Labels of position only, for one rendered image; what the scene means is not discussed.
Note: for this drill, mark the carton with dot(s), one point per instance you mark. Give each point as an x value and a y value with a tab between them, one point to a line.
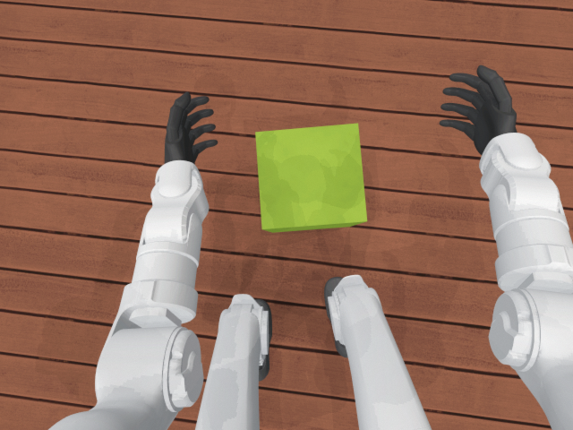
310	178

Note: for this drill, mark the robot left upper arm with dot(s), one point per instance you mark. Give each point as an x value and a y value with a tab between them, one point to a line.
145	377

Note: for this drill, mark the right robot thigh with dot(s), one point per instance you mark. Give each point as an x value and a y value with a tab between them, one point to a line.
385	396

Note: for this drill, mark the robot left forearm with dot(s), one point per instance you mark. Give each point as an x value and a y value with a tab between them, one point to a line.
162	291

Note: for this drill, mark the robot left hand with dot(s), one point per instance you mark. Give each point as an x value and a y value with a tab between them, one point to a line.
179	139

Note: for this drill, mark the robot left foot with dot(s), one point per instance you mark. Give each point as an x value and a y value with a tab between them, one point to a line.
264	369

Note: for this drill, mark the robot right upper arm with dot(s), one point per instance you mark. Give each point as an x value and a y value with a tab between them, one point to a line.
532	331

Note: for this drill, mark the robot right forearm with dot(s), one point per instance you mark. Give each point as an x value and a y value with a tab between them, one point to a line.
528	222

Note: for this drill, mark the robot right hand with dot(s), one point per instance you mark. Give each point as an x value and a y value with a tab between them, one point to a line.
493	115

